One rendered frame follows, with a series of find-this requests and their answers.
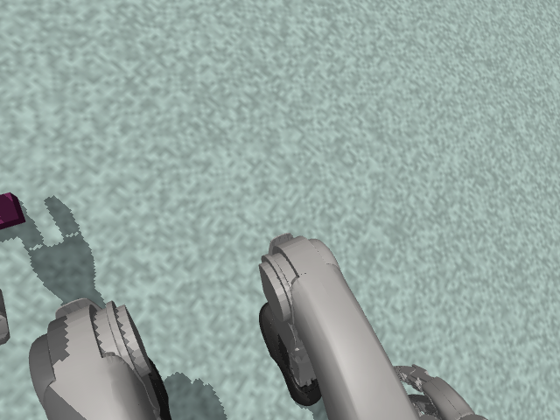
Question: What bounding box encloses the right robot foot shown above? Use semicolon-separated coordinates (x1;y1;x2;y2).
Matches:
259;302;322;406

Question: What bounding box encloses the right robot hand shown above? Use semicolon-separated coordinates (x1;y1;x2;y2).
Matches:
394;364;476;420

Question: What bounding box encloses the left robot foot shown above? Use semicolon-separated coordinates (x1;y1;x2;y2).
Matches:
148;357;172;420

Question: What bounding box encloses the small box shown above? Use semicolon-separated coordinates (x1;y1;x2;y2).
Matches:
0;192;26;229

